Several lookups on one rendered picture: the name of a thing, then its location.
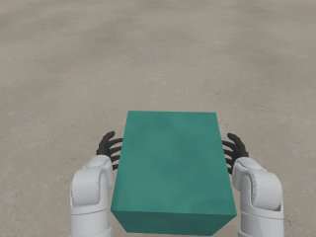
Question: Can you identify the carton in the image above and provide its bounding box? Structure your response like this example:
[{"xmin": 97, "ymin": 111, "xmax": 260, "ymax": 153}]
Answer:
[{"xmin": 110, "ymin": 111, "xmax": 237, "ymax": 236}]

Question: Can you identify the robot left forearm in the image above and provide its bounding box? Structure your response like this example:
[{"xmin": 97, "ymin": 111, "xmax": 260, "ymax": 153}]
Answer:
[{"xmin": 67, "ymin": 154, "xmax": 114, "ymax": 237}]

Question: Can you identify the right robot hand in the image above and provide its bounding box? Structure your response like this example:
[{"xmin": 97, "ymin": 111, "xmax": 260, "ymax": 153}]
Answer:
[{"xmin": 221, "ymin": 132, "xmax": 249, "ymax": 175}]

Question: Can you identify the robot right forearm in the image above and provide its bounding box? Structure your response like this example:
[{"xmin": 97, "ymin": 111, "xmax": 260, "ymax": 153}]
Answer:
[{"xmin": 232, "ymin": 157, "xmax": 284, "ymax": 237}]

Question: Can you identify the left robot hand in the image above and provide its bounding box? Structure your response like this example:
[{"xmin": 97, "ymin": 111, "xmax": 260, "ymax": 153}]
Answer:
[{"xmin": 96, "ymin": 131, "xmax": 123, "ymax": 170}]

